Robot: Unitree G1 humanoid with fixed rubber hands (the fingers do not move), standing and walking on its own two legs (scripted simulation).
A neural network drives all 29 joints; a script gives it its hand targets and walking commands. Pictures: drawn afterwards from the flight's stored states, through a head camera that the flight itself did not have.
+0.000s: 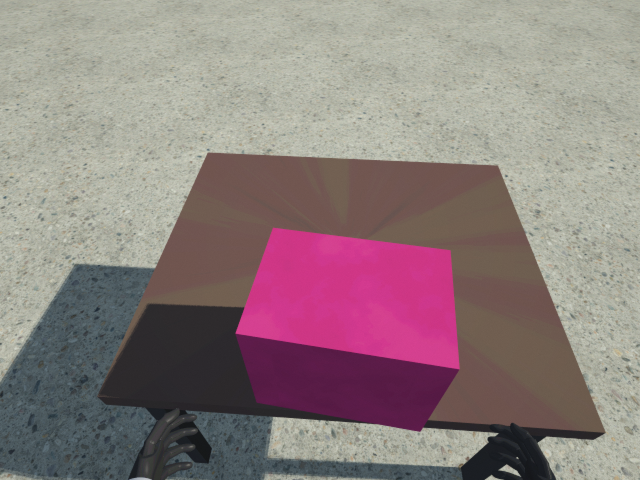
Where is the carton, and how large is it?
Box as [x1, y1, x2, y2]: [235, 228, 459, 431]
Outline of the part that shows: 273,228 235,333 256,401 261,403 420,431 459,369 450,250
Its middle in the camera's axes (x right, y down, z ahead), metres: +0.05 +0.14 +0.63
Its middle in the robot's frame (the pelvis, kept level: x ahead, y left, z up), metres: +0.38 +0.00 -0.09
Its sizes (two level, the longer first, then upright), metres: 0.280 0.194 0.238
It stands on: a table, 0.57 m high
